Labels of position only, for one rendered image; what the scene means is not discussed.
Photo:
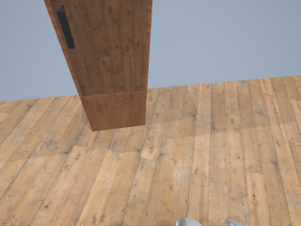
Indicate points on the handle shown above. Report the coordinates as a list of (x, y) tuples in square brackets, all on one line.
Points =
[(65, 27)]

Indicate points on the cupboard door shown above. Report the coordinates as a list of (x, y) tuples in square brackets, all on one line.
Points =
[(110, 43)]

